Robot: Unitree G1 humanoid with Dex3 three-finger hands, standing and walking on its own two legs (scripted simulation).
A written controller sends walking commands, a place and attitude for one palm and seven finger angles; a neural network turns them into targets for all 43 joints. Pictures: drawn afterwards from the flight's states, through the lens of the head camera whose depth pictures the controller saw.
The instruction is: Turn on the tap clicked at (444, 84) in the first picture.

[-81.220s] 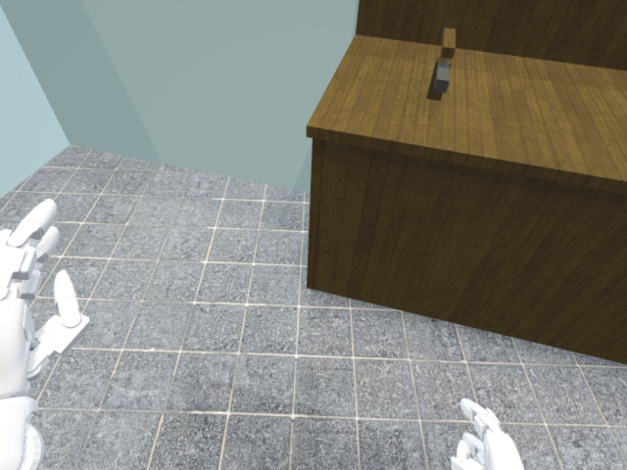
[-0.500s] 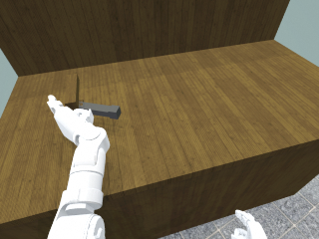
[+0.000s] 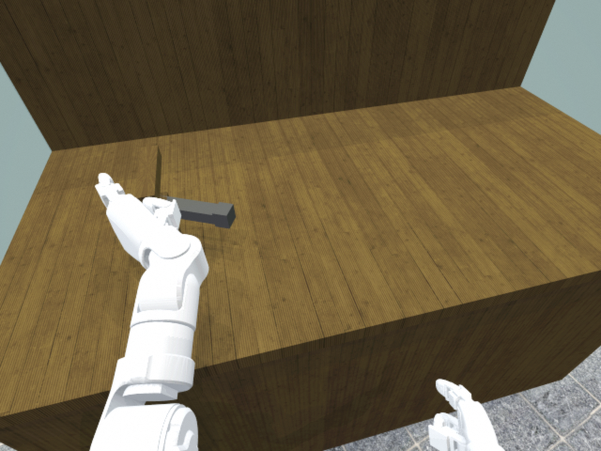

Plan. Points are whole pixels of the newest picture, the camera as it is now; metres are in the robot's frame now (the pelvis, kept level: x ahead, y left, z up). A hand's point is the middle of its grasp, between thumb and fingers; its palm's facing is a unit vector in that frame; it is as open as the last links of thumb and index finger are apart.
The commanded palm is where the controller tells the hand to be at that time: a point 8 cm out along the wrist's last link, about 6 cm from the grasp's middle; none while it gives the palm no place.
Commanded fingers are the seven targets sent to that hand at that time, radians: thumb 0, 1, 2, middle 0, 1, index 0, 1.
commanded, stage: lift the hand up off the lever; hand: left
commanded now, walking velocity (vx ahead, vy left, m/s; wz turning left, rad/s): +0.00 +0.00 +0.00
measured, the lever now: (224, 215) +0.43 +0.17 +0.09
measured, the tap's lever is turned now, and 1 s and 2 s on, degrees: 62 62 62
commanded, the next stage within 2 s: draw the hand back beside the body in 0.48 s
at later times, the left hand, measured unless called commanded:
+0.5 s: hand (169, 202) +0.36 +0.22 +0.17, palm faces +0.78 -0.62 -0.01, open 7.8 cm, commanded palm +0.31 +0.23 +0.17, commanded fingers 0.00 0.90 0.90 -0.15 -0.15 -0.15 -0.15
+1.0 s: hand (157, 258) +0.28 +0.20 +0.16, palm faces +0.28 -0.93 -0.23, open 7.7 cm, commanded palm +0.25 +0.25 +0.16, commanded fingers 0.00 0.90 0.90 -0.17 -0.22 -0.17 -0.22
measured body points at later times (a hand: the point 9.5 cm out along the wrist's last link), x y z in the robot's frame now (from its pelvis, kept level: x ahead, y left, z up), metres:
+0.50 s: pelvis -0.01 +0.00 +0.00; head -0.03 -0.02 +0.45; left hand +0.32 +0.24 +0.18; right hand +0.21 -0.20 -0.09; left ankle +0.00 +0.13 -0.74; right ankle +0.01 -0.07 -0.74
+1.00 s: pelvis -0.01 +0.01 +0.00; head -0.04 -0.01 +0.45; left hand +0.26 +0.25 +0.17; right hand +0.17 -0.23 -0.08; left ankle +0.00 +0.13 -0.74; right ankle +0.01 -0.07 -0.74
